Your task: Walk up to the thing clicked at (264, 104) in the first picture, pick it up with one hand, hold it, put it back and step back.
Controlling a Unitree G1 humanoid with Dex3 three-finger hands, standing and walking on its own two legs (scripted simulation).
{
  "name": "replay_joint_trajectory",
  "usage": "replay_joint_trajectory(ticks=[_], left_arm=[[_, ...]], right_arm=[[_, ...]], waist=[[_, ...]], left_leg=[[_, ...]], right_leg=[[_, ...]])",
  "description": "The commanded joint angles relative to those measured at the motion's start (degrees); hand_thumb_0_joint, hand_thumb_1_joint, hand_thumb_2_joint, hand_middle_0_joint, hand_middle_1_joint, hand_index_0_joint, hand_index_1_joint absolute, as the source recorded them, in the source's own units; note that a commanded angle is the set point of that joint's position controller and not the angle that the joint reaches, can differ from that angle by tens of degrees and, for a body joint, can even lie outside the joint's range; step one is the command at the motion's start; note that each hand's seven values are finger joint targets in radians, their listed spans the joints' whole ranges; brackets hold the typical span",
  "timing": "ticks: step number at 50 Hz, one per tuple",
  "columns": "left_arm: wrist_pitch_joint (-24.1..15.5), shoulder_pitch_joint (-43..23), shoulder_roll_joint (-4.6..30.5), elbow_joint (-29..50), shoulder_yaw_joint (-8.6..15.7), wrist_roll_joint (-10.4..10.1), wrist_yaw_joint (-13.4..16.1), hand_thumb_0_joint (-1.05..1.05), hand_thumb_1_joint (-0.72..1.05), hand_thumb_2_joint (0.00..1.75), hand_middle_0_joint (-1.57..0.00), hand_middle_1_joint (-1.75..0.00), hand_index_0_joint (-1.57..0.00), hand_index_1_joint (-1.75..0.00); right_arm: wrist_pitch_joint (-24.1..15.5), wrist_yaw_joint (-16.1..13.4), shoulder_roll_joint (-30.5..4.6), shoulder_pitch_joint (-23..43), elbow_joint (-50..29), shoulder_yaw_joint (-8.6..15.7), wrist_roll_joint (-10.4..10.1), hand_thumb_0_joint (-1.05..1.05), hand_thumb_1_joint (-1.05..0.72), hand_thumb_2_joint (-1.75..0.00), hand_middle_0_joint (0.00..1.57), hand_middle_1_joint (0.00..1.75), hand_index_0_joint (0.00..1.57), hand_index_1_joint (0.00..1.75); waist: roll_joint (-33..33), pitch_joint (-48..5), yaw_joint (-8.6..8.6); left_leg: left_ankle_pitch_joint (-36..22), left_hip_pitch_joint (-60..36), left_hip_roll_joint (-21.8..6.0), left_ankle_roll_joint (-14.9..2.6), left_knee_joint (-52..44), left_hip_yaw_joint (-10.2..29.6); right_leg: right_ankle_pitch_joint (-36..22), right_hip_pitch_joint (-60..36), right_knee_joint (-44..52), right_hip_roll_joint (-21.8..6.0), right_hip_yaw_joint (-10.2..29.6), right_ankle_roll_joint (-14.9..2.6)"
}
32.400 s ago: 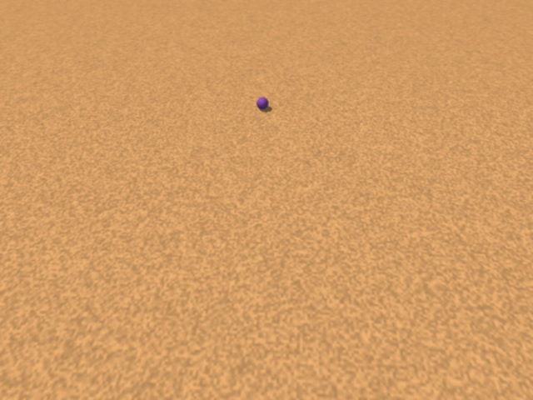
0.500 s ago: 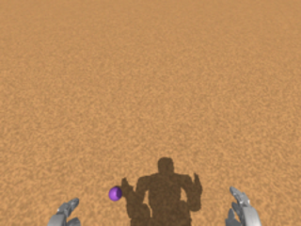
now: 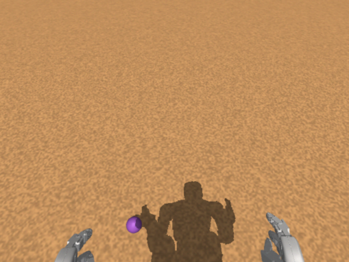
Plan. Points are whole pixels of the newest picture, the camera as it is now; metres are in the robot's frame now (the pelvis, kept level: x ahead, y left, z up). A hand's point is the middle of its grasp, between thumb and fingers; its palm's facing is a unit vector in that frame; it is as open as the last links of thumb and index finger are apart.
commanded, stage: home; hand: left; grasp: from above
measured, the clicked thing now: (134, 224) +0.47 +0.20 -0.68
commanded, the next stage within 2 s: stand in 0.78 s
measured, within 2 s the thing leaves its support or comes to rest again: neither
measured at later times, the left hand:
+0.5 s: hand out of the picture +0.16 +0.18 -0.05, palm faces +0.03 -0.98 -0.20, open 7.4 cm
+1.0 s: hand out of the picture +0.16 +0.20 -0.08, palm faces +0.01 -0.95 -0.30, open 7.4 cm
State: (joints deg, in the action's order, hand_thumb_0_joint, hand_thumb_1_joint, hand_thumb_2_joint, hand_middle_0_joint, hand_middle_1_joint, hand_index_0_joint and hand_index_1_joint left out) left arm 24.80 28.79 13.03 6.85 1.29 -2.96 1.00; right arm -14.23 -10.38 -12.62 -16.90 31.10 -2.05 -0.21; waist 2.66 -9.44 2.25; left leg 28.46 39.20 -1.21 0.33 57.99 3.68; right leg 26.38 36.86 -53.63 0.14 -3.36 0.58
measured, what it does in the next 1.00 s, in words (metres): stands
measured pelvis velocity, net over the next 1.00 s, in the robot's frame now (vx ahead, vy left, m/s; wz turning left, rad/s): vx -0.01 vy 0.00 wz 0.01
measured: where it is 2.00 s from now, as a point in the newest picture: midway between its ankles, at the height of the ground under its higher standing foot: outside the picture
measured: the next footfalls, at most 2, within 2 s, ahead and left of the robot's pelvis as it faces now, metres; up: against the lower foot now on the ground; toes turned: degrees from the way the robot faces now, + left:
none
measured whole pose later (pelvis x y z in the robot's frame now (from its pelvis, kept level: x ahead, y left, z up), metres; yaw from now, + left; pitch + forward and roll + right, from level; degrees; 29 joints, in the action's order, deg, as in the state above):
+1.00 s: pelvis -0.01 +0.00 +0.01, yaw +1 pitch +3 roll -1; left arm 8.5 14.9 15.1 -20.5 0.0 2.8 1.5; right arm -5.6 -3.5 -15.2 -11.2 42.5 -0.7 5.1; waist -0.1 -1.5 -0.9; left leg 25.2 29.6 0.7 -0.4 51.5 2.2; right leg 24.8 28.7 -50.2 -1.9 -1.9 0.7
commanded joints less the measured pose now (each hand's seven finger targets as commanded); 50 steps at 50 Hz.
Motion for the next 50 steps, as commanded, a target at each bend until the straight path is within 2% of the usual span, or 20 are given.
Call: replay_joint_trajectory(ticks=[1, 5, 8, 13, 21, 23, 25, 26, 28, 31, 32, 34, 39, 40, 43, 44, 45, 46, 48, 50], left_arm=[[-2.64, -1.00, 5.87, 11.10, 3.45, 0.15, 0.56, 0.00, 0.90, 0.90, -0.20, -0.30, -0.20, -0.30], [-2.50, -0.49, 5.93, 9.87, 3.76, 0.08, 0.56, 0.00, 0.90, 0.90, -0.20, -0.30, -0.20, -0.30], [-2.36, -0.61, 5.82, 9.52, 3.49, 0.16, 0.70, 0.00, 0.90, 0.90, -0.20, -0.30, -0.20, -0.30], [-2.47, -1.71, 6.26, 11.13, 3.60, 0.28, 0.65, 0.00, 0.90, 0.90, -0.20, -0.30, -0.20, -0.30], [-2.37, -1.91, 5.72, 10.80, 3.30, 0.00, 0.53, 0.00, 0.90, 0.90, -0.20, -0.30, -0.20, -0.30], [-2.40, -1.35, 6.01, 11.35, 3.71, -0.15, 0.53, 0.00, 0.90, 0.90, -0.20, -0.30, -0.20, -0.30], [-2.58, -2.52, 5.97, 11.68, 3.20, -0.06, 0.47, 0.00, 0.90, 0.90, -0.20, -0.30, -0.20, -0.30], [-2.41, -1.41, 6.29, 11.14, 4.20, 0.00, 0.69, 0.00, 0.90, 0.90, -0.20, -0.30, -0.20, -0.30], [-2.58, -0.94, 6.54, 11.67, 4.32, -0.19, 0.66, 0.00, 0.90, 0.90, -0.20, -0.30, -0.20, -0.30], [-2.42, -1.65, 5.67, 10.68, 3.00, 0.20, 0.68, 0.00, 0.90, 0.90, -0.20, -0.30, -0.20, -0.30], [-2.60, -1.89, 6.82, 11.89, 4.14, -0.03, 0.70, 0.00, 0.90, 0.90, -0.20, -0.30, -0.20, -0.30], [-2.51, -1.21, 6.02, 11.75, 3.26, 0.07, 0.65, 0.00, 0.90, 0.90, -0.20, -0.30, -0.20, -0.30], [-2.64, -1.13, 6.47, 11.45, 3.93, 0.05, 0.80, 0.00, 0.90, 0.90, -0.20, -0.30, -0.20, -0.30], [-2.47, -0.93, 6.29, 10.80, 3.57, -0.01, 0.65, 0.00, 0.90, 0.90, -0.20, -0.30, -0.20, -0.30], [-2.55, -1.52, 6.49, 11.92, 3.65, -0.01, 0.67, 0.00, 0.90, 0.90, -0.20, -0.30, -0.20, -0.30], [-14.27, -17.96, 10.56, -8.18, 4.05, 6.86, 2.64, 0.00, 0.90, 0.90, -0.20, -0.30, -0.20, -0.30], [-18.10, -12.99, 11.41, -18.89, 4.93, 7.33, 2.32, 0.00, 0.90, 0.90, -0.20, -0.30, -0.20, -0.30], [-19.97, -11.95, 11.69, -20.77, 4.69, 6.86, 1.95, 0.00, 0.90, 0.90, -0.20, -0.30, -0.20, -0.30], [-22.06, -13.96, 11.98, -25.99, 3.76, 6.97, 1.50, 0.00, 0.90, 0.90, -0.20, -0.30, -0.20, -0.30], [-22.29, -16.58, 11.45, -30.97, 4.12, 6.08, 1.25, 0.00, 0.90, 0.90, -0.20, -0.30, -0.20, -0.30]], right_arm=[[-3.19, -1.10, -7.47, 3.24, -9.19, 3.49, -0.06, 0.00, -0.90, -0.90, 0.20, 0.30, 0.20, 0.30], [-2.95, -0.90, -7.14, 3.42, -9.13, 3.18, -0.16, 0.00, -0.90, -0.90, 0.20, 0.30, 0.20, 0.30], [-2.83, -0.89, -7.04, 3.34, -9.24, 3.12, -0.17, 0.00, -0.90, -0.90, 0.20, 0.30, 0.20, 0.30], [-2.88, -0.76, -7.40, 3.25, -9.12, 3.40, -0.16, 0.00, -0.90, -0.90, 0.20, 0.30, 0.20, 0.30], [-2.90, -0.61, -7.49, 3.97, -9.76, 3.30, -0.28, 0.00, -0.90, -0.90, 0.20, 0.30, 0.20, 0.30], [-2.92, -0.67, -7.52, 3.71, -9.64, 3.40, -0.32, 0.00, -0.90, -0.90, 0.20, 0.30, 0.20, 0.30], [-3.01, -0.71, -7.72, 3.89, -9.90, 3.48, -0.32, 0.00, -0.90, -0.90, 0.20, 0.30, 0.20, 0.30], [-3.13, -0.76, -7.07, 3.66, -9.82, 3.19, -0.29, 0.00, -0.90, -0.90, 0.20, 0.30, 0.20, 0.30], [-3.02, -0.83, -7.13, 3.58, -9.92, 3.23, -0.33, 0.00, -0.90, -0.90, 0.20, 0.30, 0.20, 0.30], [-3.05, -0.90, -7.05, 3.66, -9.71, 3.06, -0.35, 0.00, -0.90, -0.90, 0.20, 0.30, 0.20, 0.30], [-3.01, -0.98, -7.14, 3.78, -9.84, 3.21, -0.34, 0.00, -0.90, -0.90, 0.20, 0.30, 0.20, 0.30], [-3.19, -0.98, -7.23, 3.71, -9.71, 3.25, -0.37, 0.00, -0.90, -0.90, 0.20, 0.30, 0.20, 0.30], [-3.15, -0.97, -7.03, 3.77, -9.82, 3.26, -0.30, 0.00, -0.90, -0.90, 0.20, 0.30, 0.20, 0.30], [-3.12, -0.92, -7.10, 3.91, -9.72, 3.14, -0.35, 0.00, -0.90, -0.90, 0.20, 0.30, 0.20, 0.30], [-3.05, -0.93, -7.26, 3.47, -9.57, 3.29, -0.40, 0.00, -0.90, -0.90, 0.20, 0.30, 0.20, 0.30], [3.52, 2.48, -13.12, 7.17, 4.14, 5.62, 6.52, 0.00, -0.90, -0.90, 0.20, 0.30, 0.20, 0.30], [5.95, 4.26, -13.74, 6.70, 5.00, 6.16, 6.54, 0.00, -0.90, -0.90, 0.20, 0.30, 0.20, 0.30], [7.10, 5.11, -14.10, 6.97, 3.62, 6.52, 7.22, 0.00, -0.90, -0.90, 0.20, 0.30, 0.20, 0.30], [7.87, 7.07, -12.75, 6.57, 6.44, 6.28, 5.09, 0.00, -0.90, -0.90, 0.20, 0.30, 0.20, 0.30], [8.37, 8.39, -12.51, 7.55, 8.22, 6.26, 3.66, 0.00, -0.90, -0.90, 0.20, 0.30, 0.20, 0.30]], waist=[[0.32, -5.26, 0.19], [-0.18, -4.91, 0.22], [-0.72, -3.97, 0.39], [1.41, -3.51, 0.07], [0.21, -2.16, 0.00], [1.26, -4.13, -0.13], [-0.34, -2.41, 0.50], [-0.01, -3.15, -0.11], [-0.71, -4.92, -0.12], [-0.36, -2.24, 0.50], [0.06, -2.63, -0.04], [0.48, -3.86, 0.09], [-0.38, -3.77, -0.17], [-0.32, -2.06, 0.06], [0.76, -3.51, 0.21], [-3.16, 8.75, -4.12], [-5.53, 3.19, -3.85], [-5.77, 2.58, -3.11], [-2.70, -0.35, -3.72], [-3.64, 2.45, -4.17]], left_leg=[[-15.55, -5.37, 1.20, -1.11, -9.45, -0.87], [-16.60, -5.36, 1.23, -1.14, -9.22, -0.70], [-14.39, -4.60, 1.50, -1.45, -9.18, -1.20], [-14.25, -5.10, 0.83, -0.83, -10.65, 0.09], [-8.64, -3.70, 0.70, -1.14, -11.60, 0.60], [-10.08, -4.50, 0.76, -1.02, -11.27, 0.29], [-8.76, -3.49, 0.98, -1.35, -10.88, -0.16], [-9.58, -3.50, 1.14, -1.28, -10.61, -0.46], [-10.58, -3.64, 1.45, -1.49, -9.77, -0.78], [-9.11, -2.95, 1.42, -1.49, -10.11, -1.14], [-8.32, -2.79, 1.44, -1.48, -10.22, -0.96], [-9.15, -3.86, 1.09, -1.31, -10.72, -0.45], [-10.11, -3.16, 1.35, -1.35, -9.99, -0.64], [-8.92, -2.65, 1.42, -1.48, -10.00, -0.94], [-10.87, -3.82, 1.21, -1.32, -10.06, -0.93], [-22.61, -4.51, -0.56, -3.60, -14.67, 2.48], [-24.44, -8.49, -0.24, -3.94, -14.23, 0.54], [-24.79, -11.25, -0.05, -4.16, -13.81, 1.51], [-25.27, -14.34, -0.13, -4.14, -16.17, 1.81], [-21.09, -16.46, 0.28, -3.82, -18.49, 1.74]], right_leg=[[-12.74, -3.99, 7.87, 1.15, -0.28, -0.89], [-13.80, -4.39, 7.95, 1.05, -0.30, -0.91], [-12.46, -3.98, 8.80, 0.88, 0.08, -0.66], [-11.02, -2.93, 7.75, 1.20, -0.66, -1.16], [-6.94, -1.96, 8.35, 1.33, -0.65, -0.97], [-8.01, -2.66, 7.99, 1.26, -0.49, -1.10], [-6.88, -1.83, 8.68, 1.31, -0.45, -0.87], [-7.50, -2.54, 8.62, 1.13, -0.38, -0.97], [-8.58, -3.84, 8.99, 1.01, -0.12, -0.90], [-7.50, -2.18, 8.97, 0.94, 0.00, -0.81], [-6.75, -2.27, 9.17, 0.94, -0.05, -0.78], [-7.32, -2.59, 8.45, 1.15, -0.30, -0.97], [-8.17, -2.94, 8.65, 1.07, -0.24, -0.88], [-7.23, -2.21, 9.14, 1.03, -0.15, -0.79], [-8.94, -2.50, 8.37, 1.16, -0.07, -0.94], [-9.17, -14.70, 10.75, -4.07, 4.20, -2.11], [-10.39, -16.51, 11.73, -4.79, 7.59, -4.28], [-13.65, -14.11, 13.33, -4.63, 9.31, -5.20], [-18.87, -20.01, 11.78, -5.74, 8.64, -4.35], [-14.40, -17.51, 14.80, -5.64, 7.76, -3.44]])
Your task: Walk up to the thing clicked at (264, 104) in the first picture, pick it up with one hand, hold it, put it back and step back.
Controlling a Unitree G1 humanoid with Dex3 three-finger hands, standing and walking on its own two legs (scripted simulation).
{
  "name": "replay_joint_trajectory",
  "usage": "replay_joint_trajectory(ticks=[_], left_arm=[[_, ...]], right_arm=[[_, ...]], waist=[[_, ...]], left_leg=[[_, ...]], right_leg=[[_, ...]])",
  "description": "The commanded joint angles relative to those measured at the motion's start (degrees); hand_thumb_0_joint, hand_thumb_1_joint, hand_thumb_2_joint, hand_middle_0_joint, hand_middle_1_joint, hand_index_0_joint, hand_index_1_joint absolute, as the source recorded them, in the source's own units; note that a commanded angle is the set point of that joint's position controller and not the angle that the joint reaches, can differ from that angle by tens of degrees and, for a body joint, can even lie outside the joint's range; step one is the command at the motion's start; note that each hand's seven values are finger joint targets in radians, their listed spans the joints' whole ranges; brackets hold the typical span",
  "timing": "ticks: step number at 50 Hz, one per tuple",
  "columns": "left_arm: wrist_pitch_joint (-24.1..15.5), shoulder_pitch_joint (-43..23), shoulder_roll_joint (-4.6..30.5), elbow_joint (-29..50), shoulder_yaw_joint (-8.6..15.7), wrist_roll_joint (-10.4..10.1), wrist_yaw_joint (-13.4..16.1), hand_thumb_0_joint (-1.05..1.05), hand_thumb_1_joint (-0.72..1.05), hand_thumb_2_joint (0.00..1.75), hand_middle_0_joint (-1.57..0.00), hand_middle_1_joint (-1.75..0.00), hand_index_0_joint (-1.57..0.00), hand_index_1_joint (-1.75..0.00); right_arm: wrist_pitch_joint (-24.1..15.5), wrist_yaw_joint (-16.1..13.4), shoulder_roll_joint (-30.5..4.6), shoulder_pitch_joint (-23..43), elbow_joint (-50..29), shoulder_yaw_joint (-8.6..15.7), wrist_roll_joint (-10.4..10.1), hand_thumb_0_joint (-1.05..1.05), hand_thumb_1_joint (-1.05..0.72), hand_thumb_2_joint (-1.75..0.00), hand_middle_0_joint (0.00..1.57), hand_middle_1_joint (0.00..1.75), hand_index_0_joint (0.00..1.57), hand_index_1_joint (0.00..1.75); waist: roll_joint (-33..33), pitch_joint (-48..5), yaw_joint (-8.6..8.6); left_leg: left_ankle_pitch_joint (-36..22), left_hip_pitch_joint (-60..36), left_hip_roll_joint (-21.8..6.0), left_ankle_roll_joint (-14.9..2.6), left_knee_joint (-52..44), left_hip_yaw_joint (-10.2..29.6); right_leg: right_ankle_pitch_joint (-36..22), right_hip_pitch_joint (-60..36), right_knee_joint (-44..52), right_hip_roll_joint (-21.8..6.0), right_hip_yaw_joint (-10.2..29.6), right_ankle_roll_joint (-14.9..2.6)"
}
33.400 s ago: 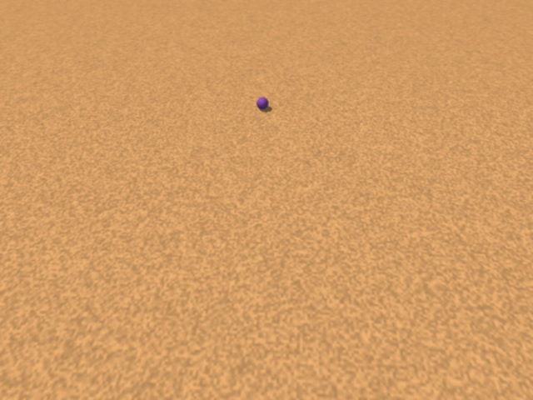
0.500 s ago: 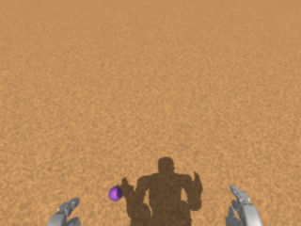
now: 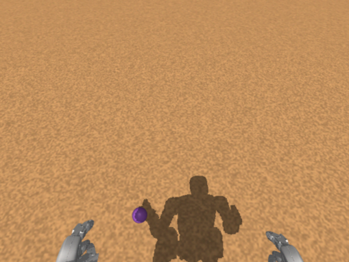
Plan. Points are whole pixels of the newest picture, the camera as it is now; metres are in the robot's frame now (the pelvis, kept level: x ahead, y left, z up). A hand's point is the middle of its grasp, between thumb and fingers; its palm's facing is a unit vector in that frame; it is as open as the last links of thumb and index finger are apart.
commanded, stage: stand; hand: left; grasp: from above
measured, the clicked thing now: (139, 215) +0.48 +0.20 -0.69
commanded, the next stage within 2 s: none
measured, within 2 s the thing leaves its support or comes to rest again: neither
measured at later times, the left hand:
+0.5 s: hand out of the picture +0.04 +0.24 -0.12, palm faces +0.04 -0.95 -0.32, open 7.4 cm
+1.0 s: hand out of the picture +0.04 +0.24 -0.11, palm faces +0.03 -0.94 -0.34, open 7.4 cm
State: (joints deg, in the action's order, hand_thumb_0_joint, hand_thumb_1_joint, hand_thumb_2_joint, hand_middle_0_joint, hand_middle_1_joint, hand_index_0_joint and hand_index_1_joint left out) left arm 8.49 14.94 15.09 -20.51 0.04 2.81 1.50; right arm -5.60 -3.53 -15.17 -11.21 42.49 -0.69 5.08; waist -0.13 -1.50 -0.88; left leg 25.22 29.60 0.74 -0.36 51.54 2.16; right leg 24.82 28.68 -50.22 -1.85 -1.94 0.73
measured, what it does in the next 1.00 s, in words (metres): rises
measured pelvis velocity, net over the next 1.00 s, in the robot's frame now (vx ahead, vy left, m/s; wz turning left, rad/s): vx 0.00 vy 0.00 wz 0.02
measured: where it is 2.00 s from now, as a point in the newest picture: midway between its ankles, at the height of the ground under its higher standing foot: outside the picture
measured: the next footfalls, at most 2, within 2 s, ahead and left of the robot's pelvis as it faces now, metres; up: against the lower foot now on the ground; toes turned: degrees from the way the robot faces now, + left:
none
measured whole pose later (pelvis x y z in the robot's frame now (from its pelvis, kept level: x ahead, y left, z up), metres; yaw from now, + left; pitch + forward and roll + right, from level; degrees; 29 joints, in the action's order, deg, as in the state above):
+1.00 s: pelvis +0.00 +0.00 +0.05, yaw +1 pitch -5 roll +0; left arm 0.0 8.9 17.4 -65.9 1.5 1.8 1.0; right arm 0.4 -0.4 -17.6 -9.4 64.9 1.5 1.6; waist 1.0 3.7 -0.5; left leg 10.2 6.6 0.7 0.1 21.3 3.1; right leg 10.2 5.4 -20.1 -1.8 -3.2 0.9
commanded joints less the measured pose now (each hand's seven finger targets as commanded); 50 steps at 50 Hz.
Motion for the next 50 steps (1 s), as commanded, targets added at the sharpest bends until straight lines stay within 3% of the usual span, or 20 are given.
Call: replay_joint_trajectory(ticks=[1, 6, 8, 10, 11, 14, 16, 18, 20, 23, 25, 31, 33, 35, 37, 39, 43, 50], left_arm=[[-6.33, -3.04, 9.38, -6.03, 5.38, 0.03, 0.75, 0.00, 0.90, 0.90, -0.20, -0.30, -0.20, -0.30], [-8.36, -5.41, 9.06, -17.04, 5.32, -0.12, 0.91, 0.00, 0.90, 0.90, -0.20, -0.30, -0.20, -0.30], [-8.60, -5.67, 8.81, -20.59, 5.16, -0.22, 0.88, 0.00, 0.90, 0.90, -0.20, -0.30, -0.20, -0.30], [-9.04, -5.17, 9.37, -24.01, 5.04, -0.19, 0.84, 0.00, 0.90, 0.90, -0.20, -0.30, -0.20, -0.30], [-9.06, -6.08, 9.76, -25.19, 4.96, -0.35, 0.88, 0.00, 0.90, 0.90, -0.20, -0.30, -0.20, -0.30], [-8.89, -5.87, 9.80, -29.16, 4.72, -0.65, 0.92, 0.00, 0.90, 0.90, -0.20, -0.30, -0.20, -0.30], [-9.14, -6.24, 10.48, -31.28, 4.69, -0.71, 0.92, 0.00, 0.90, 0.90, -0.20, -0.30, -0.20, -0.30], [-9.10, -6.01, 10.76, -33.45, 4.48, -0.82, 0.91, 0.00, 0.90, 0.90, -0.20, -0.30, -0.20, -0.30], [-9.12, -5.58, 10.92, -35.29, 4.24, -0.86, 0.95, 0.00, 0.90, 0.90, -0.20, -0.30, -0.20, -0.30], [-9.38, -5.80, 11.25, -37.31, 3.91, -0.83, 1.09, 0.00, 0.90, 0.90, -0.20, -0.30, -0.20, -0.30], [-9.23, -6.05, 11.52, -38.34, 3.78, -0.82, 1.07, 0.00, 0.90, 0.90, -0.20, -0.30, -0.20, -0.30], [-9.27, -6.55, 11.88, -40.52, 3.54, -0.99, 0.93, 0.00, 0.90, 0.90, -0.20, -0.30, -0.20, -0.30], [-9.10, -7.03, 12.21, -40.98, 3.58, -1.02, 0.77, 0.00, 0.90, 0.90, -0.20, -0.30, -0.20, -0.30], [-9.23, -6.30, 12.45, -41.39, 3.59, -1.02, 0.75, 0.00, 0.90, 0.90, -0.20, -0.30, -0.20, -0.30], [-9.32, -7.39, 12.83, -41.56, 3.62, -1.03, 0.75, 0.00, 0.90, 0.90, -0.20, -0.30, -0.20, -0.30], [-9.50, -7.29, 12.97, -41.72, 3.55, -1.07, 0.73, 0.00, 0.90, 0.90, -0.20, -0.30, -0.20, -0.30], [-9.39, -7.89, 13.64, -41.95, 3.66, -1.14, 0.51, 0.00, 0.90, 0.90, -0.20, -0.30, -0.20, -0.30], [-9.75, -8.66, 13.85, -41.96, 3.61, -1.47, 0.31, 0.00, 0.90, 0.90, -0.20, -0.30, -0.20, -0.30]], right_arm=[[-0.01, 1.94, -9.85, 2.60, -2.29, 5.18, -1.91, 0.00, -0.90, -0.90, 0.20, 0.30, 0.20, 0.30], [1.55, 2.29, -10.37, 2.74, 2.93, 5.35, -1.84, 0.00, -0.90, -0.90, 0.20, 0.30, 0.20, 0.30], [2.23, 2.20, -10.32, 3.71, 4.32, 5.32, -1.89, 0.00, -0.90, -0.90, 0.20, 0.30, 0.20, 0.30], [2.71, 2.12, -10.20, 3.52, 6.24, 5.16, -2.19, 0.00, -0.90, -0.90, 0.20, 0.30, 0.20, 0.30], [2.99, 1.97, -10.17, 3.20, 7.14, 5.06, -2.30, 0.00, -0.90, -0.90, 0.20, 0.30, 0.20, 0.30], [3.63, 1.77, -11.70, 3.95, 9.46, 5.13, -2.59, 0.00, -0.90, -0.90, 0.20, 0.30, 0.20, 0.30], [3.63, 1.74, -11.50, 3.79, 10.80, 5.04, -2.83, 0.00, -0.90, -0.90, 0.20, 0.30, 0.20, 0.30], [3.93, 1.68, -11.64, 3.68, 12.30, 4.95, -3.04, 0.00, -0.90, -0.90, 0.20, 0.30, 0.20, 0.30], [3.95, 1.54, -12.06, 3.77, 13.49, 5.05, -3.29, 0.00, -0.90, -0.90, 0.20, 0.30, 0.20, 0.30], [4.04, 1.53, -11.85, 3.99, 14.94, 4.95, -3.48, 0.00, -0.90, -0.90, 0.20, 0.30, 0.20, 0.30], [4.37, 1.58, -11.78, 3.96, 15.87, 4.80, -3.56, 0.00, -0.90, -0.90, 0.20, 0.30, 0.20, 0.30], [4.69, 1.77, -11.81, 4.54, 17.27, 4.60, -3.56, 0.00, -0.90, -0.90, 0.20, 0.30, 0.20, 0.30], [4.79, 1.83, -12.28, 4.27, 17.67, 4.63, -3.53, 0.00, -0.90, -0.90, 0.20, 0.30, 0.20, 0.30], [4.84, 1.92, -12.26, 4.93, 17.85, 4.65, -3.62, 0.00, -0.90, -0.90, 0.20, 0.30, 0.20, 0.30], [4.99, 2.01, -12.09, 4.35, 18.19, 4.46, -3.55, 0.00, -0.90, -0.90, 0.20, 0.30, 0.20, 0.30], [4.91, 2.16, -11.90, 4.51, 18.17, 4.42, -3.68, 0.00, -0.90, -0.90, 0.20, 0.30, 0.20, 0.30], [5.03, 2.25, -12.67, 4.48, 18.47, 4.29, -3.60, 0.00, -0.90, -0.90, 0.20, 0.30, 0.20, 0.30], [4.53, 2.19, -13.11, 4.86, 18.74, 3.92, -3.70, 0.00, -0.90, -0.90, 0.20, 0.30, 0.20, 0.30]], waist=[[-0.19, -5.47, -1.35], [0.85, -3.14, -0.75], [0.92, -0.67, -0.90], [-0.01, -0.95, -0.68], [-0.05, 0.08, -0.07], [3.01, 2.29, -0.31], [1.84, 0.93, -0.02], [1.97, 3.22, -0.04], [2.17, 2.02, -0.16], [0.58, 2.60, -0.17], [0.73, 3.98, -0.09], [0.27, 5.00, -0.22], [1.24, 6.37, 0.08], [0.76, 5.54, -0.46], [0.35, 6.70, -0.01], [-0.51, 5.75, 0.15], [0.45, 7.09, 0.25], [0.81, 3.21, 0.08]], left_leg=[[-17.49, -8.66, -1.95, -3.23, -13.08, 3.84], [-19.03, -12.72, -3.37, -3.25, -18.85, 5.98], [-14.76, -12.28, -3.74, -3.25, -22.27, 7.11], [-17.97, -14.78, -3.36, -2.78, -22.26, 5.96], [-16.89, -15.25, -3.39, -2.50, -24.08, 6.07], [-11.14, -14.92, -4.70, -2.54, -29.56, 8.08], [-17.10, -17.47, -4.91, -2.38, -29.94, 7.46], [-13.39, -16.43, -4.75, -1.94, -32.18, 7.60], [-16.80, -19.67, -5.31, -1.92, -32.40, 7.60], [-20.21, -21.14, -5.12, -1.67, -32.36, 6.93], [-16.80, -20.65, -4.98, -1.48, -33.80, 6.97], [-15.45, -20.97, -5.10, -1.39, -35.18, 6.84], [-11.09, -19.50, -5.28, -1.20, -36.38, 7.24], [-12.38, -20.07, -5.23, -1.34, -36.05, 7.13], [-10.88, -18.58, -5.22, -1.30, -36.39, 7.12], [-13.49, -20.05, -5.09, -1.34, -35.57, 6.59], [-9.05, -18.06, -5.04, -1.21, -36.40, 6.91], [-17.28, -20.94, -5.77, -1.34, -35.54, 6.43]], right_leg=[[-12.41, -9.17, 12.54, -3.49, 5.89, -3.03], [-14.01, -12.18, 16.17, -3.03, 4.33, -1.74], [-11.30, -13.00, 19.02, -2.82, 4.00, -1.67], [-14.98, -15.33, 22.05, -3.94, 4.78, -2.04], [-14.07, -15.27, 23.00, -3.89, 4.82, -1.97], [-11.94, -17.93, 24.93, -3.17, 3.51, -1.46], [-15.28, -20.24, 26.14, -3.88, 3.65, -1.49], [-13.34, -20.90, 27.59, -3.78, 3.57, -1.24], [-15.29, -21.57, 28.43, -4.22, 3.39, -1.14], [-16.27, -22.43, 30.55, -4.80, 3.62, -0.94], [-14.57, -21.91, 31.33, -4.48, 3.25, -0.71], [-13.30, -22.21, 33.39, -4.89, 3.49, -0.70], [-10.68, -21.43, 33.52, -4.50, 3.46, -0.66], [-10.98, -22.07, 34.04, -4.84, 3.68, -0.82], [-9.45, -21.82, 34.48, -4.67, 3.72, -0.61], [-9.02, -21.52, 35.41, -5.13, 4.42, -0.75], [-6.55, -20.88, 35.72, -4.76, 4.39, -0.74], [-12.92, -23.58, 35.04, -5.59, 4.70, -1.17]])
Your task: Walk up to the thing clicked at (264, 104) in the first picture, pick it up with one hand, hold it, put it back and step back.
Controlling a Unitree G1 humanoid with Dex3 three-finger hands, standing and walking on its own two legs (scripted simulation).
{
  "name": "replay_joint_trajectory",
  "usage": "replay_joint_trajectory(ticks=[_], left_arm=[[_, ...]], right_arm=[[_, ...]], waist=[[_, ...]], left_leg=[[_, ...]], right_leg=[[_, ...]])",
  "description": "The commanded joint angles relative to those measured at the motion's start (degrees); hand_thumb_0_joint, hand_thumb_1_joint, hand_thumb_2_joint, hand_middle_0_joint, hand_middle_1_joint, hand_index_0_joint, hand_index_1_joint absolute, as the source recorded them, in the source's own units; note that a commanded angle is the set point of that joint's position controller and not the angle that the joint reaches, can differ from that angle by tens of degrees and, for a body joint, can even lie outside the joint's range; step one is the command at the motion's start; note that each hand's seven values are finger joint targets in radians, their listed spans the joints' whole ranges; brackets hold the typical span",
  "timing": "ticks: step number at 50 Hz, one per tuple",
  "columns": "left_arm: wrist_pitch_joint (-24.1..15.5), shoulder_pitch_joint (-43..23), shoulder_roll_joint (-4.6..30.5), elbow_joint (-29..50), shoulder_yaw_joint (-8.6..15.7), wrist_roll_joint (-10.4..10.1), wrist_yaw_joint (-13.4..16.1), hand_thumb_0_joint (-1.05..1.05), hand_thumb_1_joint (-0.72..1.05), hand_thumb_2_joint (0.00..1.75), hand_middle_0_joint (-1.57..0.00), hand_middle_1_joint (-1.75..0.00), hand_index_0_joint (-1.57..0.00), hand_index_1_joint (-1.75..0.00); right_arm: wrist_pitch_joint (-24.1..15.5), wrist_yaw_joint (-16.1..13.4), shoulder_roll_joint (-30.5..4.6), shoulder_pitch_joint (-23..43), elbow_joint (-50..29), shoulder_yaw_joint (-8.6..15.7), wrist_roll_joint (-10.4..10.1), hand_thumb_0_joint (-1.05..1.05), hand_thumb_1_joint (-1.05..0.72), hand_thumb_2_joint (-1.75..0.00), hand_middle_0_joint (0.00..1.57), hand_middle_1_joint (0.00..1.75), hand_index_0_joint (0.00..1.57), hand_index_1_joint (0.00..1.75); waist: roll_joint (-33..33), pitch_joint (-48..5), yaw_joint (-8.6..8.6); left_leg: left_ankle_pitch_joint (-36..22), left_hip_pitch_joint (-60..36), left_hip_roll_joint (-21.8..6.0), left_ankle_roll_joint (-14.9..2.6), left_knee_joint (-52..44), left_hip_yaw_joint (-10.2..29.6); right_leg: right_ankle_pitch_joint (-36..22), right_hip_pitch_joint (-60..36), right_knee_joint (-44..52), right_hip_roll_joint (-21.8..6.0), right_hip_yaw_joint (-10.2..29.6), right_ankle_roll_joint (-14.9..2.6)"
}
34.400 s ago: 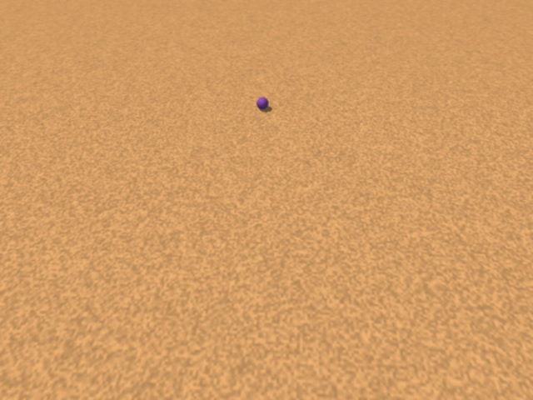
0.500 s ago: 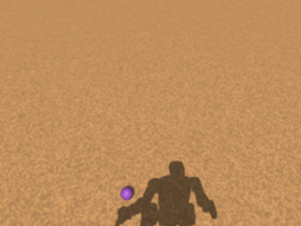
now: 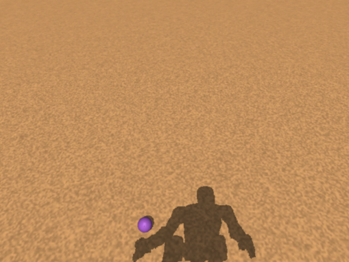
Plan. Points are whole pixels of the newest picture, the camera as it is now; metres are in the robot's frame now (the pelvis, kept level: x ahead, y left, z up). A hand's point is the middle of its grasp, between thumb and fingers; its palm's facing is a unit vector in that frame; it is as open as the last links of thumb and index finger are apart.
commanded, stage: stand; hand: left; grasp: from above
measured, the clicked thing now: (144, 224) +0.49 +0.19 -0.74
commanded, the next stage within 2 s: step back in 1.40 s
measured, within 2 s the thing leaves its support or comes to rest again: neither
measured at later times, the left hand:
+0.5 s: hand out of the picture +0.09 +0.23 -0.15, palm faces +0.01 -0.94 -0.34, open 7.4 cm
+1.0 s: hand out of the picture +0.09 +0.23 -0.15, palm faces +0.00 -0.94 -0.34, open 7.4 cm
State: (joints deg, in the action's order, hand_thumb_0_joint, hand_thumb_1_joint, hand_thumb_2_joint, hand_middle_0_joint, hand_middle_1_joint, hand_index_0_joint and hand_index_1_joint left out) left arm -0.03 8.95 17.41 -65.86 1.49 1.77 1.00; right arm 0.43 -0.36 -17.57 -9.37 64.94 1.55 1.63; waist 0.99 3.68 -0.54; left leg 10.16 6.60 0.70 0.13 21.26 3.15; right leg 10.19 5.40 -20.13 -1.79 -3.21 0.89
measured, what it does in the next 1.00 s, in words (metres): stands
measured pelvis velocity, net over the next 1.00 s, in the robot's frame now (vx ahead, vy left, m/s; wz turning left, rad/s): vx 0.02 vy -0.02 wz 0.00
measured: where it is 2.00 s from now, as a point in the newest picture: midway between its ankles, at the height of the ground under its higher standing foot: outside the picture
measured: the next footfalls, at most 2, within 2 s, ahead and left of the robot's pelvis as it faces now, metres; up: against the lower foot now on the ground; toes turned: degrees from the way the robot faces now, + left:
none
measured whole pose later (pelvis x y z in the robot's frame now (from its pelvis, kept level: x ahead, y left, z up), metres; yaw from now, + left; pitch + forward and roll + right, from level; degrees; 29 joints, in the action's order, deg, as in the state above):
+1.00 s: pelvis +0.02 -0.02 +0.00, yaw +0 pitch -3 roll +0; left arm -0.7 6.6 18.4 -65.1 0.8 1.2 0.2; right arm -0.2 -0.1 -19.0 -6.9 65.5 0.4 1.2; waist 1.2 2.9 -0.2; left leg 9.7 5.3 -0.6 1.5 18.2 3.7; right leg 10.3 4.5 -18.0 -0.5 -3.7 -0.4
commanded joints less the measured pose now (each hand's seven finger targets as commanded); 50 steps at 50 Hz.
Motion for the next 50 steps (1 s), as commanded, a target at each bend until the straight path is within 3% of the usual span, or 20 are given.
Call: replay_joint_trajectory(ticks=[1, 5, 6, 7, 14, 18, 20, 23, 28, 32, 38, 50], left_arm=[[-1.28, -2.62, 11.22, 3.22, 2.05, -0.45, 0.77, 0.00, 0.90, 0.90, -0.20, -0.30, -0.20, -0.30], [-1.14, -3.53, 11.82, 3.12, 2.27, -0.64, 0.73, 0.00, 0.90, 0.90, -0.20, -0.30, -0.20, -0.30], [-1.20, -3.14, 11.59, 3.11, 2.14, -0.65, 0.74, 0.00, 0.90, 0.90, -0.20, -0.30, -0.20, -0.30], [-1.14, -3.14, 11.38, 2.86, 2.11, -0.63, 0.71, 0.00, 0.90, 0.90, -0.20, -0.30, -0.20, -0.30], [-1.32, -3.61, 11.82, 3.02, 2.16, -0.73, 0.64, 0.00, 0.90, 0.90, -0.20, -0.30, -0.20, -0.30], [-1.27, -4.57, 11.62, 3.25, 2.12, -0.75, 0.56, 0.00, 0.90, 0.90, -0.20, -0.30, -0.20, -0.30], [-1.38, -4.80, 11.86, 3.41, 2.17, -0.70, 0.53, 0.00, 0.90, 0.90, -0.20, -0.30, -0.20, -0.30], [-1.36, -5.05, 11.75, 3.23, 2.06, -0.72, 0.43, 0.00, 0.90, 0.90, -0.20, -0.30, -0.20, -0.30], [-1.62, -5.30, 12.36, 3.69, 2.05, -0.58, 0.40, 0.00, 0.90, 0.90, -0.20, -0.30, -0.20, -0.30], [-1.87, -5.29, 12.51, 4.12, 1.98, -0.93, 0.26, 0.00, 0.90, 0.90, -0.20, -0.30, -0.20, -0.30], [-1.57, -5.36, 12.67, 3.83, 1.98, -0.81, 0.15, 0.00, 0.90, 0.90, -0.20, -0.30, -0.20, -0.30], [-1.87, -4.67, 13.35, 4.41, 1.64, -0.82, 0.11, 0.00, 0.90, 0.90, -0.20, -0.30, -0.20, -0.30]], right_arm=[[-1.60, -1.00, -11.04, 3.08, -3.71, 1.59, -0.38, 0.00, -0.90, -0.90, 0.20, 0.30, 0.20, 0.30], [-1.60, -1.12, -10.98, 2.68, -3.14, 1.18, -0.28, 0.00, -0.90, -0.90, 0.20, 0.30, 0.20, 0.30], [-1.62, -1.07, -11.12, 3.35, -3.21, 1.19, -0.43, 0.00, -0.90, -0.90, 0.20, 0.30, 0.20, 0.30], [-1.59, -1.15, -11.43, 3.25, -3.11, 1.25, -0.48, 0.00, -0.90, -0.90, 0.20, 0.30, 0.20, 0.30], [-1.78, -1.26, -11.91, 3.73, -2.95, 1.14, -0.56, 0.00, -0.90, -0.90, 0.20, 0.30, 0.20, 0.30], [-1.69, -1.21, -12.05, 4.09, -2.83, 0.97, -0.54, 0.00, -0.90, -0.90, 0.20, 0.30, 0.20, 0.30], [-1.82, -1.17, -12.05, 4.43, -3.10, 1.05, -0.58, 0.00, -0.90, -0.90, 0.20, 0.30, 0.20, 0.30], [-1.68, -1.05, -12.00, 4.45, -2.85, 1.00, -0.58, 0.00, -0.90, -0.90, 0.20, 0.30, 0.20, 0.30], [-1.71, -0.90, -11.89, 4.96, -3.05, 1.15, -0.66, 0.00, -0.90, -0.90, 0.20, 0.30, 0.20, 0.30], [-2.01, -0.88, -12.50, 5.26, -3.03, 1.05, -0.66, 0.00, -0.90, -0.90, 0.20, 0.30, 0.20, 0.30], [-1.82, -0.89, -12.54, 4.78, -2.91, 0.82, -0.62, 0.00, -0.90, -0.90, 0.20, 0.30, 0.20, 0.30], [-1.81, -0.67, -12.68, 4.87, -3.13, 0.93, -0.68, 0.00, -0.90, -0.90, 0.20, 0.30, 0.20, 0.30]], waist=[[-0.21, -2.04, -0.21], [0.00, -1.85, 0.06], [-0.56, -2.29, -0.39], [-0.77, -2.17, 0.00], [-0.57, -3.46, -0.18], [-0.48, -2.32, -0.13], [-0.53, -3.99, 0.10], [-0.60, -1.61, 0.17], [-1.22, -3.20, 0.18], [0.21, -5.10, 0.06], [-0.70, -3.60, 0.18], [-1.01, -3.99, 0.23]], left_leg=[[-3.17, 1.58, -5.92, -1.91, -4.97, 5.45], [-3.62, 2.01, -5.99, -1.74, -5.61, 5.24], [-6.18, 0.92, -6.26, -1.80, -5.40, 5.31], [-4.61, 0.68, -6.20, -1.76, -5.23, 5.16], [-10.33, -0.51, -6.70, -1.55, -4.96, 4.85], [-6.73, 1.19, -6.67, -1.42, -5.72, 4.81], [-9.63, -0.26, -6.88, -1.42, -5.07, 4.50], [-4.57, 1.66, -6.65, -1.40, -5.98, 4.78], [-6.67, 0.32, -6.93, -1.37, -5.60, 4.64], [-10.96, -0.93, -7.13, -1.28, -5.17, 4.31], [-7.01, 1.09, -7.02, -1.24, -6.13, 4.58], [-8.12, 0.31, -7.03, -1.14, -5.47, 4.26]], right_leg=[[0.15, -0.31, 4.93, -5.61, 5.87, -1.30], [-1.66, -0.71, 4.46, -5.59, 5.63, -1.27], [-2.53, -1.00, 4.50, -5.71, 5.44, -1.33], [-1.49, -0.20, 4.81, -5.45, 5.47, -1.12], [-6.70, -1.89, 4.74, -5.76, 5.16, -1.22], [-4.04, -1.84, 5.17, -5.70, 5.28, -1.11], [-6.66, -2.30, 4.98, -5.92, 5.38, -1.22], [-1.47, -1.15, 5.90, -5.64, 5.47, -1.13], [-3.12, -1.60, 6.13, -5.91, 5.55, -1.41], [-9.30, -3.17, 4.85, -6.22, 5.51, -1.56], [-4.18, -2.30, 5.16, -5.82, 5.26, -1.40], [-6.20, -2.15, 5.49, -6.08, 5.39, -1.73]])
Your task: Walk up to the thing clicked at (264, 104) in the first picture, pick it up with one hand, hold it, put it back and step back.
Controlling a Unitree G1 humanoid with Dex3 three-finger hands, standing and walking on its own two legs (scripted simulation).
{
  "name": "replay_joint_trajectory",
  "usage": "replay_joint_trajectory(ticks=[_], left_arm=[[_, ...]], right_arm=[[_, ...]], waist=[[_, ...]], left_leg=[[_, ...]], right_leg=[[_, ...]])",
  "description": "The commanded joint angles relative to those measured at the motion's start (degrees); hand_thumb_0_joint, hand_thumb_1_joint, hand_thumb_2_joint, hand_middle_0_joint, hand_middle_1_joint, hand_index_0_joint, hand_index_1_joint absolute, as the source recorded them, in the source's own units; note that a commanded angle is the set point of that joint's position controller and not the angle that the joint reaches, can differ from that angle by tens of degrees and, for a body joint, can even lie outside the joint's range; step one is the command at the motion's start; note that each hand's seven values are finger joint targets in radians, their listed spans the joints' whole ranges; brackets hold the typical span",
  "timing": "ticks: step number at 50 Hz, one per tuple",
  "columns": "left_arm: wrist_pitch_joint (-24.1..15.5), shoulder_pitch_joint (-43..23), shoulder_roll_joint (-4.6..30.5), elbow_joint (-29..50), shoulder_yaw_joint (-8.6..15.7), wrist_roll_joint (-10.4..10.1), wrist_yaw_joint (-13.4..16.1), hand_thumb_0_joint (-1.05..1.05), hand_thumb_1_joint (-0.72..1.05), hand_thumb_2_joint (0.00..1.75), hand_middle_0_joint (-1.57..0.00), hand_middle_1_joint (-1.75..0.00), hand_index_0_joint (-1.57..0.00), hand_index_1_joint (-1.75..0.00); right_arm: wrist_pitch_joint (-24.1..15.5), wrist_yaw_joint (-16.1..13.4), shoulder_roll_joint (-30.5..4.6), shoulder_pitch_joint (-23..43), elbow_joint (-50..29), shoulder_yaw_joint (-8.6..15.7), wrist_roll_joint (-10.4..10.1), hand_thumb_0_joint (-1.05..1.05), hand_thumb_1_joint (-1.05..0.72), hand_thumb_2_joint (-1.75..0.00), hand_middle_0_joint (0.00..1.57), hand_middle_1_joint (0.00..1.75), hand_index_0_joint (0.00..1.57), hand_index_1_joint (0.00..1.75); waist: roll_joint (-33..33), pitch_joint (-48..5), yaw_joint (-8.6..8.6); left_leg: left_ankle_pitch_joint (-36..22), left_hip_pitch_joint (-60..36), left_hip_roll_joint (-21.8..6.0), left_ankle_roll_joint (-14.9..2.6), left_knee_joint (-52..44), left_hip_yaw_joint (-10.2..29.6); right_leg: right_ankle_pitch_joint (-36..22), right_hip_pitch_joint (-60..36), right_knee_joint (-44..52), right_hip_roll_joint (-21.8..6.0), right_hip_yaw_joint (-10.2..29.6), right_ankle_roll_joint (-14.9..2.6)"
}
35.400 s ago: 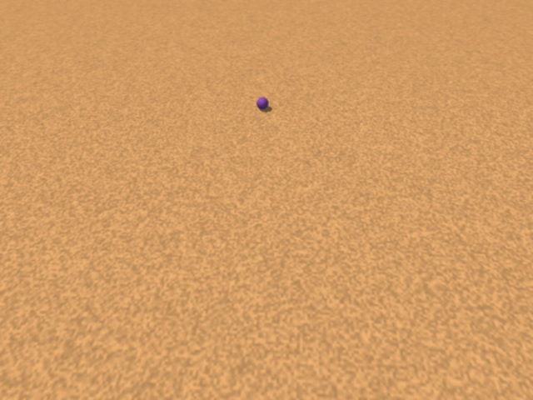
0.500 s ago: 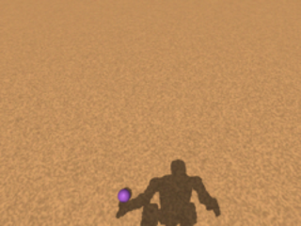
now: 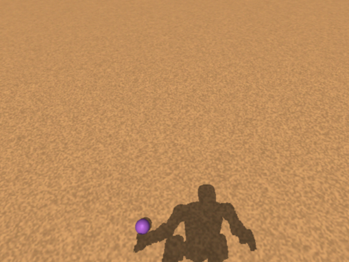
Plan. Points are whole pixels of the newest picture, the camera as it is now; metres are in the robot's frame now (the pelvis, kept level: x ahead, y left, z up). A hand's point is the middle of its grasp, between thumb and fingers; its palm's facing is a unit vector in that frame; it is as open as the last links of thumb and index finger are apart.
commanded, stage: stand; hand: left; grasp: from above
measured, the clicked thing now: (142, 226) +0.48 +0.21 -0.74
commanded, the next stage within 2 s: step back in 0.40 s
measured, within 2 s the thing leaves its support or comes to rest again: neither
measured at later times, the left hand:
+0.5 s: hand out of the picture +0.07 +0.26 -0.16, palm faces +0.02 -0.94 -0.35, open 7.4 cm
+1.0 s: hand out of the picture +0.02 +0.33 -0.18, palm faces -0.08 -0.93 -0.37, open 7.4 cm
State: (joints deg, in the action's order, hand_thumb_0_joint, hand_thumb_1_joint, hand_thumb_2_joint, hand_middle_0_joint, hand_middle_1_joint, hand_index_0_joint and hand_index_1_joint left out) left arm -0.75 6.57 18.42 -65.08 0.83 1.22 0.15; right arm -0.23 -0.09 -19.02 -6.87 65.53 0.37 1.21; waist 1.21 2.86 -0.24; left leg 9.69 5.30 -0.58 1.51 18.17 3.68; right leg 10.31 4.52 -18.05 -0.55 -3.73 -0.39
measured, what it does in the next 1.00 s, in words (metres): walks backwards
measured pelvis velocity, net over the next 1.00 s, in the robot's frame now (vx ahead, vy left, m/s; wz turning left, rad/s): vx -0.10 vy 0.07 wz -0.05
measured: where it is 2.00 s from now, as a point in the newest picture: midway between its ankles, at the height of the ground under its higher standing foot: outside the picture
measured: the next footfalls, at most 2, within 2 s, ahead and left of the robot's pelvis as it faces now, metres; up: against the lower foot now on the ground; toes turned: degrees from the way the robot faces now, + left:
right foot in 1.14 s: -0.13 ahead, -0.07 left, +0.00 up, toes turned -2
left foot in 1.48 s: -0.20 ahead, +0.19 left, +0.00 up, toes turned -3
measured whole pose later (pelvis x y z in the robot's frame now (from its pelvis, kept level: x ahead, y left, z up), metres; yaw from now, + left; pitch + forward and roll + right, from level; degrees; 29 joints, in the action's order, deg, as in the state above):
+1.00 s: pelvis -0.10 +0.07 -0.02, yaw -3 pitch -2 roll -1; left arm 3.6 5.6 22.6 -51.1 4.2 0.5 1.1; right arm 1.1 -0.7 -19.2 -7.1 49.2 2.1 1.4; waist -1.8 12.2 1.2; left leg 13.8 19.1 0.1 -3.1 34.8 -2.3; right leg 31.1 20.7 -59.2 4.3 7.4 1.2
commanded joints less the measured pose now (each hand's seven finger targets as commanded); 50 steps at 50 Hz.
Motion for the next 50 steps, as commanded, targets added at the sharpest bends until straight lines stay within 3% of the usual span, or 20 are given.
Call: replay_joint_trajectory(ticks=[1, 5, 19, 20, 22, 23, 24, 25, 26, 28, 31, 33, 34, 35, 36, 37, 40, 41, 45, 50], left_arm=[[-1.20, -2.53, 12.10, 3.51, 2.24, -0.43, 0.94, 0.00, 0.90, 0.90, -0.20, -0.30, -0.20, -0.30], [-1.04, -2.28, 12.47, 3.44, 2.37, -0.49, 0.82, 0.00, 0.90, 0.90, -0.20, -0.30, -0.20, -0.30], [-1.31, -1.61, 12.74, 3.89, 2.21, -0.40, 0.79, 0.00, 0.90, 0.90, -0.20, -0.30, -0.20, -0.30], [-0.66, -1.82, 17.60, 4.39, 5.38, -1.77, 0.92, 0.00, 0.90, 0.90, -0.20, -0.30, -0.20, -0.30], [-0.33, -0.54, 18.32, 6.61, 6.11, -1.67, 1.24, 0.00, 0.90, 0.90, -0.20, -0.30, -0.20, -0.30], [-0.17, -1.56, 18.49, 7.84, 6.46, -1.61, 1.25, 0.00, 0.90, 0.90, -0.20, -0.30, -0.20, -0.30], [0.00, -3.10, 18.48, 9.56, 6.59, -0.94, 1.41, 0.00, 0.90, 0.90, -0.20, -0.30, -0.20, -0.30], [0.13, -3.97, 18.23, 11.21, 6.77, -0.34, 1.39, 0.00, 0.90, 0.90, -0.20, -0.30, -0.20, -0.30], [0.23, -6.57, 18.26, 12.75, 6.81, -0.03, 1.49, 0.00, 0.90, 0.90, -0.20, -0.30, -0.20, -0.30], [0.61, -9.10, 17.41, 14.89, 6.43, 0.36, 1.60, 0.00, 0.90, 0.90, -0.20, -0.30, -0.20, -0.30], [1.36, -7.27, 17.37, 16.36, 6.12, 0.50, 1.65, 0.00, 0.90, 0.90, -0.20, -0.30, -0.20, -0.30], [2.55, -7.11, 16.93, 17.18, 5.78, -0.53, 1.25, 0.00, 0.90, 0.90, -0.20, -0.30, -0.20, -0.30], [3.12, -4.54, 14.52, 17.37, 5.32, -1.08, 1.09, 0.00, 0.90, 0.90, -0.20, -0.30, -0.20, -0.30], [3.47, -2.75, 11.42, 18.18, 4.98, -1.68, 1.24, 0.00, 0.90, 0.90, -0.20, -0.30, -0.20, -0.30], [3.76, -4.34, 13.64, 17.69, 5.73, -1.27, 2.08, 0.00, 0.90, 0.90, -0.20, -0.30, -0.20, -0.30], [3.97, -5.61, 14.55, 17.02, 5.87, -0.94, 2.47, 0.00, 0.90, 0.90, -0.20, -0.30, -0.20, -0.30], [3.83, -0.86, 14.08, 16.02, 5.74, -1.84, 2.38, 0.00, 0.90, 0.90, -0.20, -0.30, -0.20, -0.30], [3.72, 0.34, 14.37, 15.91, 5.98, -1.51, 2.29, 0.00, 0.90, 0.90, -0.20, -0.30, -0.20, -0.30], [3.22, -1.42, 13.98, 18.50, 6.02, -0.84, 1.98, 0.00, 0.90, 0.90, -0.20, -0.30, -0.20, -0.30], [2.72, 1.06, 13.92, 18.91, 6.50, -0.65, 1.35, 0.00, 0.90, 0.90, -0.20, -0.30, -0.20, -0.30]], right_arm=[[-1.10, -0.90, -11.48, 2.12, -3.51, 2.02, -0.34, 0.00, -0.90, -0.90, 0.20, 0.30, 0.20, 0.30], [-1.09, -0.84, -11.16, 2.10, -3.56, 1.94, -0.30, 0.00, -0.90, -0.90, 0.20, 0.30, 0.20, 0.30], [-1.04, -0.85, -11.84, 1.73, -3.98, 1.91, -0.35, 0.00, -0.90, -0.90, 0.20, 0.30, 0.20, 0.30], [-0.01, -0.45, -14.62, 3.85, -6.14, 3.04, -0.67, 0.00, -0.90, -0.90, 0.20, 0.30, 0.20, 0.30], [0.50, -0.52, -13.16, 0.95, -7.56, 3.31, -1.56, 0.00, -0.90, -0.90, 0.20, 0.30, 0.20, 0.30], [0.96, -0.45, -12.57, -0.30, -8.30, 3.60, -1.68, 0.00, -0.90, -0.90, 0.20, 0.30, 0.20, 0.30], [1.56, -0.45, -12.73, -0.97, -9.41, 4.29, -1.39, 0.00, -0.90, -0.90, 0.20, 0.30, 0.20, 0.30], [2.21, -0.24, -13.25, -1.49, -10.40, 4.78, -1.06, 0.00, -0.90, -0.90, 0.20, 0.30, 0.20, 0.30], [2.71, -0.12, -13.13, -3.66, -11.01, 4.99, -1.22, 0.00, -0.90, -0.90, 0.20, 0.30, 0.20, 0.30], [2.95, 0.14, -13.22, -5.13, -12.16, 5.37, -1.34, 0.00, -0.90, -0.90, 0.20, 0.30, 0.20, 0.30], [2.63, 0.22, -12.79, -6.55, -13.14, 5.38, -0.73, 0.00, -0.90, -0.90, 0.20, 0.30, 0.20, 0.30], [1.83, 0.15, -12.32, -7.84, -12.76, 6.02, 0.22, 0.00, -0.90, -0.90, 0.20, 0.30, 0.20, 0.30], [1.37, -0.05, -15.13, -5.95, -13.94, 6.76, 1.32, 0.00, -0.90, -0.90, 0.20, 0.30, 0.20, 0.30], [0.83, -0.16, -20.52, -4.24, -15.63, 7.66, 2.02, 0.00, -0.90, -0.90, 0.20, 0.30, 0.20, 0.30], [0.63, -0.08, -24.62, -4.14, -16.28, 8.22, 0.74, 0.00, -0.90, -0.90, 0.20, 0.30, 0.20, 0.30], [0.51, -0.39, -22.17, -2.77, -16.55, 7.87, 0.73, 0.00, -0.90, -0.90, 0.20, 0.30, 0.20, 0.30], [0.21, -1.56, -16.97, 0.33, -18.20, 6.24, 0.25, 0.00, -0.90, -0.90, 0.20, 0.30, 0.20, 0.30], [0.21, -1.75, -16.48, -0.23, -18.36, 6.08, 0.10, 0.00, -0.90, -0.90, 0.20, 0.30, 0.20, 0.30], [0.45, -2.24, -15.96, -4.36, -18.66, 6.41, -0.01, 0.00, -0.90, -0.90, 0.20, 0.30, 0.20, 0.30], [0.59, -2.15, -17.21, -4.08, -20.14, 6.51, 0.07, 0.00, -0.90, -0.90, 0.20, 0.30, 0.20, 0.30]], waist=[[-1.13, -2.83, 0.00], [-0.79, -1.39, -0.24], [-1.02, -3.26, -0.03], [-2.10, 4.47, -0.01], [-4.29, -1.09, 0.54], [-6.34, -3.33, 0.78], [-10.31, -5.22, 0.77], [-9.90, -4.92, 0.66], [-10.45, -4.24, 2.23], [-10.20, -3.13, 3.10], [-10.81, -4.46, 1.65], [-7.00, -4.30, 2.55], [-0.59, -3.33, 0.97], [11.41, -3.23, -0.13], [12.75, -5.06, 2.69], [8.69, -4.69, 2.45], [7.23, -6.65, -0.49], [7.74, -7.76, -0.40], [4.82, -6.80, 2.56], [5.81, -7.07, 3.36]], left_leg=[[-6.61, 2.34, -5.81, -2.58, -2.60, 3.91], [-4.74, 3.42, -5.74, -2.46, -3.50, 4.09], [-6.46, 1.51, -5.88, -2.60, -2.39, 3.69], [-14.73, 8.18, -3.83, -3.81, 5.71, 3.22], [-12.69, 7.29, -0.58, -3.30, 14.97, -0.56], [-4.67, 8.03, 1.43, -2.94, 20.98, -1.86], [12.21, 10.29, 3.06, -3.47, 28.65, -1.63], [20.34, 10.82, 2.67, -4.00, 36.44, 1.13], [21.17, 11.41, 1.26, -4.52, 38.75, 3.34], [18.83, 12.69, 0.99, -4.54, 37.74, 2.41], [13.43, 13.42, 0.16, -3.36, 22.47, -0.50], [-0.49, 8.63, 1.83, -2.81, 7.26, -4.20], [-13.36, 7.09, -3.48, -4.05, 3.70, 3.47], [-25.70, 3.32, -15.85, -8.91, 1.59, 21.16], [-29.55, 7.51, -19.54, -15.03, 2.07, 25.71], [-27.64, 8.10, -18.25, -14.64, 3.05, 22.78], [-31.24, 0.45, -12.08, -12.35, 9.37, 10.83], [-31.42, -2.15, -13.83, -14.41, 9.62, 12.21], [-32.98, -8.05, -14.83, -16.37, 10.84, 12.21], [-25.82, -4.84, -15.30, -16.36, 9.84, 11.77]], right_leg=[[-5.51, -1.58, 3.57, -7.42, 6.22, -0.36], [-2.12, -0.78, 3.70, -7.21, 6.20, -0.65], [-5.14, -1.00, 3.59, -7.38, 6.37, -0.57], [-15.93, 3.24, -0.23, -7.72, 7.80, -1.51], [-24.09, 1.47, -0.96, -12.47, 10.74, -6.77], [-26.07, 1.51, -1.00, -15.62, 12.50, -9.69], [-26.48, 1.72, -0.63, -19.81, 15.95, -13.33], [-25.49, 5.65, -1.12, -22.14, 16.83, -15.30], [-25.03, 7.79, -2.48, -22.40, 15.70, -15.49], [-23.70, 9.68, -5.15, -19.22, 12.11, -13.25], [-22.23, 4.25, -11.52, -16.23, 10.49, -10.34], [-16.93, 5.62, -18.04, -12.69, 7.46, -7.54], [-8.23, 10.09, -23.47, -7.55, 5.72, -4.42], [17.70, 20.40, -32.97, 3.24, 5.01, -1.63], [30.07, 18.13, -41.46, 6.25, 12.83, -1.26], [28.58, 19.17, -46.75, 5.98, 15.86, -1.69], [19.88, 24.40, -51.79, 5.48, 15.42, -1.23], [20.05, 24.27, -52.76, 5.07, 14.24, -0.49], [21.64, 25.95, -45.59, 4.29, 13.43, 1.60], [20.04, 20.45, -34.51, 2.76, 9.64, 1.37]])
